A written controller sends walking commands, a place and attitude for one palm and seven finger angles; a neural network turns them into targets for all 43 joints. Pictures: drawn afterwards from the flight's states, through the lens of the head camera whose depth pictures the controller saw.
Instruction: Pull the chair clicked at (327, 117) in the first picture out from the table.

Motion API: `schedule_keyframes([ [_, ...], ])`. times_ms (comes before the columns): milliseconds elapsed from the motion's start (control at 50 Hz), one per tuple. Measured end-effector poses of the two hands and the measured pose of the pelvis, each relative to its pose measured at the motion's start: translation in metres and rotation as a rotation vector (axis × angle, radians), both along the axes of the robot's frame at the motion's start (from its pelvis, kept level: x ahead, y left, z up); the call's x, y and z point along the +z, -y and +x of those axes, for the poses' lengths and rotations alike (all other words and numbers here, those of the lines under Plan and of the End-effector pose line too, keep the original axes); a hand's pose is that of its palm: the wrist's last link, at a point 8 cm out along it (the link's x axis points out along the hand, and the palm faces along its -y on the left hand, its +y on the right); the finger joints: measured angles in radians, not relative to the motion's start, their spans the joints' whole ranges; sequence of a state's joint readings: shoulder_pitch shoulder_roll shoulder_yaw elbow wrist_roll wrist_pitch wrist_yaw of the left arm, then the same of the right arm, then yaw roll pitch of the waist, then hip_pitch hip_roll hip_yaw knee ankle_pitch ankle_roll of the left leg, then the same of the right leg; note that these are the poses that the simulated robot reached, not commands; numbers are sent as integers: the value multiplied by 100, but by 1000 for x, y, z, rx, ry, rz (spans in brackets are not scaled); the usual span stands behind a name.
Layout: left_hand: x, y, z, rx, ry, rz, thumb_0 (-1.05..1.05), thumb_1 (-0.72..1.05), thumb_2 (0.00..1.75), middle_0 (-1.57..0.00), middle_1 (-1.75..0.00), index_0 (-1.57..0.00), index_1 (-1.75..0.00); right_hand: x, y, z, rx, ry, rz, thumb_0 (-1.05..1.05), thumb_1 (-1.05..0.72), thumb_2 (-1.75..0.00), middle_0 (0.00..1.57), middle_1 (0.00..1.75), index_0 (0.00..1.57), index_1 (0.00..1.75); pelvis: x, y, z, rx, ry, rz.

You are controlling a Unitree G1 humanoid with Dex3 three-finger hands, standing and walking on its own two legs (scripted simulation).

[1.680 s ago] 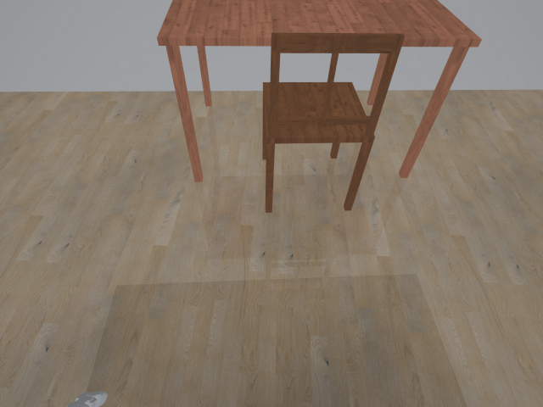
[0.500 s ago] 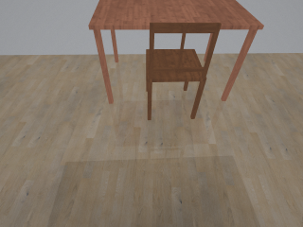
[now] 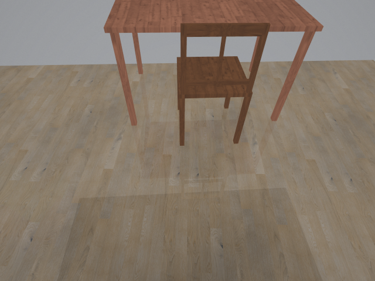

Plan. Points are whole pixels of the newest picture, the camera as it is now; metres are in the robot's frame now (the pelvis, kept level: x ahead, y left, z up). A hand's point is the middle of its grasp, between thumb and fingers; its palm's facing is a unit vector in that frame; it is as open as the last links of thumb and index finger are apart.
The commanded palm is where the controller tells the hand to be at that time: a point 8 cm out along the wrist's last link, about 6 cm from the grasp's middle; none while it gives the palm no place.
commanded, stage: walk to a spot facing it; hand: left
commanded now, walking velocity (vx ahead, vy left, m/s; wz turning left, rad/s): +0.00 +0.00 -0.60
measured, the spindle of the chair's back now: (220, 59) +1.14 -0.09 -0.12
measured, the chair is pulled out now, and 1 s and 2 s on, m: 0.00 0.00 0.00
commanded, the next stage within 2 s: none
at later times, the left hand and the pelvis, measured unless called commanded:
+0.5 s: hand out of the picture +0.06 +0.16 -0.16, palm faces -0.17 -0.96 -0.24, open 7.4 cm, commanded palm none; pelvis -0.02 -0.03 +0.00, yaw -13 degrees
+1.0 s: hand (134, 233) +0.27 +0.17 -0.17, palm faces -0.45 -0.87 -0.19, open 7.4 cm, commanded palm none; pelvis +0.11 +0.01 +0.00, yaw -31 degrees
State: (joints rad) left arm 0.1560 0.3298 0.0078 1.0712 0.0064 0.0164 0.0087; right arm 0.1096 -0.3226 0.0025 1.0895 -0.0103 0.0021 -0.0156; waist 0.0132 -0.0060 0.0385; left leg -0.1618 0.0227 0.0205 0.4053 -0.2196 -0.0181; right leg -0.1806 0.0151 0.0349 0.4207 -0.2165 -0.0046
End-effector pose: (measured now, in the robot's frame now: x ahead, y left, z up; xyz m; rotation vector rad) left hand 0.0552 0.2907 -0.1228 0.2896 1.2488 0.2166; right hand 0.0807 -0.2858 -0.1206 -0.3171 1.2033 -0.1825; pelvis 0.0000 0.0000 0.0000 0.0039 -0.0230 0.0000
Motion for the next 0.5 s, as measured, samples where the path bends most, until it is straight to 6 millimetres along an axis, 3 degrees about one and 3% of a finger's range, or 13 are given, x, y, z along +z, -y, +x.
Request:
schedule_keyframes([
  [180,-21,32,1,-73,-47,-61,0,90,90,-20,-30,-20,-30,-22,-19,-35,-112,14,69,1,-90,-89,20,30,20,30,-14,4,-11,-95,-11,25],
  [320,-25,67,5,-125,-16,-64,0,90,90,-20,-30,-20,-30,-50,-9,-69,-205,-19,129,1,-90,-89,20,30,21,30,-28,22,-19,-162,-3,17],
  [500,-6,83,3,-165,-47,-97,0,90,90,-20,-30,-20,-30,-20,2,-82,-264,-5,118,1,-90,-89,20,30,20,30,-3,25,-15,-235,-40,24],
])
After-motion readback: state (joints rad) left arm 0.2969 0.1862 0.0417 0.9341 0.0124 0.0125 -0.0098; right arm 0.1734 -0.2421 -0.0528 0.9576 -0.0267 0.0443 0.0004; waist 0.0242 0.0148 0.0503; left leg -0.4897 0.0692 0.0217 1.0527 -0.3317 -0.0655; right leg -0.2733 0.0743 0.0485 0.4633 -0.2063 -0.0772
